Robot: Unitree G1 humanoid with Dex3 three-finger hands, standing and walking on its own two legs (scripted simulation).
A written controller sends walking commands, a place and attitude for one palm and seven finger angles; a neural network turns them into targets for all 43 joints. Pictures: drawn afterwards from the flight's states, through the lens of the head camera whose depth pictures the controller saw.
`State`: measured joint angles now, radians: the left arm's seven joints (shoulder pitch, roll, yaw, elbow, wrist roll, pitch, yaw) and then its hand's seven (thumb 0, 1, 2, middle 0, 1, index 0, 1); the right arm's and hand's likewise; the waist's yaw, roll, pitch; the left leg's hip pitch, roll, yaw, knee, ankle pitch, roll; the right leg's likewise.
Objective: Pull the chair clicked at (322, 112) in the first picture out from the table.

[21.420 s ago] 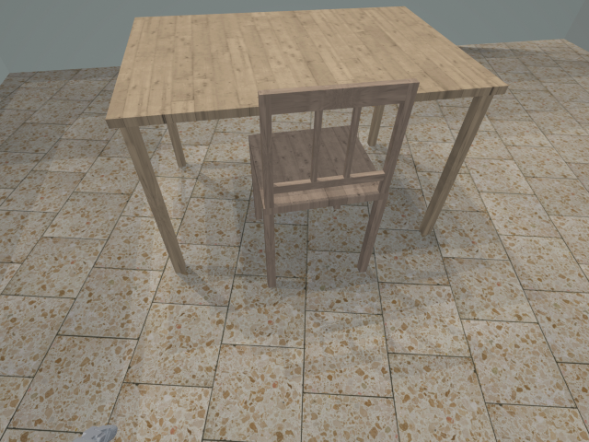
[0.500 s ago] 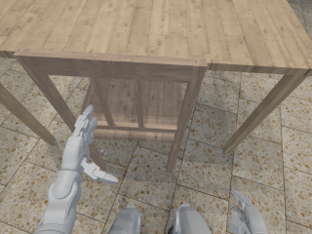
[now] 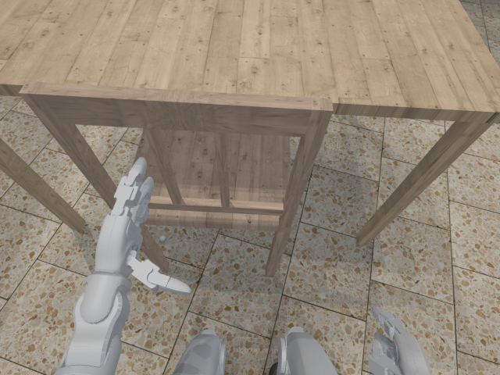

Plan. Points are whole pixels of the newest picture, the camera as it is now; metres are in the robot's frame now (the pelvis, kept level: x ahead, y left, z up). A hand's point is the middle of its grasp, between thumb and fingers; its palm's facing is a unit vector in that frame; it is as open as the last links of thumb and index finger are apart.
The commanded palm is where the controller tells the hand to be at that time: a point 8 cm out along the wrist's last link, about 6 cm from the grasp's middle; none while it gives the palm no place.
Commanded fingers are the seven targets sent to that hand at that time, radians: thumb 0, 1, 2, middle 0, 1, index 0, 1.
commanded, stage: aim the fingers beside a spindle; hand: left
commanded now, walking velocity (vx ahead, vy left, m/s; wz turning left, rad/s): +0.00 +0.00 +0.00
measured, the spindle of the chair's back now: (165, 169) +0.46 +0.17 +0.00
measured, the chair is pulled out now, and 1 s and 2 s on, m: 0.00 0.00 0.00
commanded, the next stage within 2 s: none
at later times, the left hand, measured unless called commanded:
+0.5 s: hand (152, 242) +0.32 +0.17 +0.00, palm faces -0.05 -1.00 -0.01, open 16.9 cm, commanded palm +0.30 +0.21 +0.02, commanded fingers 0.00 -0.50 0.30 -0.06 -0.08 -0.06 -0.08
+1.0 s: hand (155, 239) +0.31 +0.15 +0.04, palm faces -0.05 -1.00 -0.04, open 16.9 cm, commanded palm +0.29 +0.21 +0.03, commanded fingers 0.00 -0.50 0.30 -0.06 -0.08 -0.06 -0.08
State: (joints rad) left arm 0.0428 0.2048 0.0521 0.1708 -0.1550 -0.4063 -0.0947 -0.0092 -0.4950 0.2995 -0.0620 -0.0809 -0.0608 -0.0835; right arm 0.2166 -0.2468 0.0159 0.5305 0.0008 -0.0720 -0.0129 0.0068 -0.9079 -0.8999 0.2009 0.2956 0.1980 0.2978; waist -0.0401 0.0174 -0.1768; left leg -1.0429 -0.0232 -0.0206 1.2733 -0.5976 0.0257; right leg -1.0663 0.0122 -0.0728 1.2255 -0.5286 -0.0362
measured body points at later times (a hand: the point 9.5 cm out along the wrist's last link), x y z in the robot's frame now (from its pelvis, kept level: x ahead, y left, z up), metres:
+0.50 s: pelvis +0.00 +0.01 +0.00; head +0.10 +0.03 +0.43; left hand +0.31 +0.22 +0.01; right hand +0.17 -0.23 -0.10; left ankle +0.00 +0.10 -0.63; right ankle +0.03 -0.10 -0.63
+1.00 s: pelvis +0.00 +0.01 +0.00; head +0.10 +0.03 +0.44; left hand +0.30 +0.21 +0.05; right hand +0.17 -0.23 -0.09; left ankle +0.00 +0.10 -0.63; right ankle +0.03 -0.10 -0.63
